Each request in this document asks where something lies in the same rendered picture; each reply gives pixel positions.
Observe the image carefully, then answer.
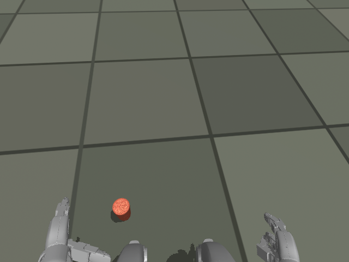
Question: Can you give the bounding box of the right robot hand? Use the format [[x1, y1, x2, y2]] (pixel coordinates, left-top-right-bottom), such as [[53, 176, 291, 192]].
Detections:
[[257, 213, 300, 262]]

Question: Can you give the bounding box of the left robot hand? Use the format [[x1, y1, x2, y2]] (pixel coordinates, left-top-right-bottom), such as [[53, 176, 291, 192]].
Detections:
[[45, 197, 111, 262]]

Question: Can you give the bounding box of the cup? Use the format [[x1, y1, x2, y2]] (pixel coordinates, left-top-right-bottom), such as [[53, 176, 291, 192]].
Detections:
[[112, 198, 131, 221]]

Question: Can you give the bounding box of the left robot arm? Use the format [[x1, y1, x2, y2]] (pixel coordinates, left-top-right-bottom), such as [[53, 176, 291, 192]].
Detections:
[[38, 244, 73, 262]]

